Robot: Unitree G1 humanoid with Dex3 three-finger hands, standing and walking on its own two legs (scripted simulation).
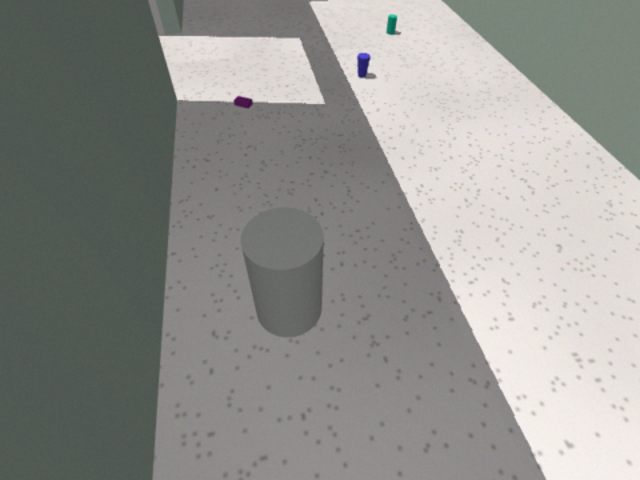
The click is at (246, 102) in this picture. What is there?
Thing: flat box
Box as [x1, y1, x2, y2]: [234, 96, 252, 108]
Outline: 234,99 235,105 248,108 252,103 251,99 237,96
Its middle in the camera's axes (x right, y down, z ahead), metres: -0.47 -0.81 +2.31
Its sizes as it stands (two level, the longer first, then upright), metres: 0.094 0.053 0.033
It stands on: the floor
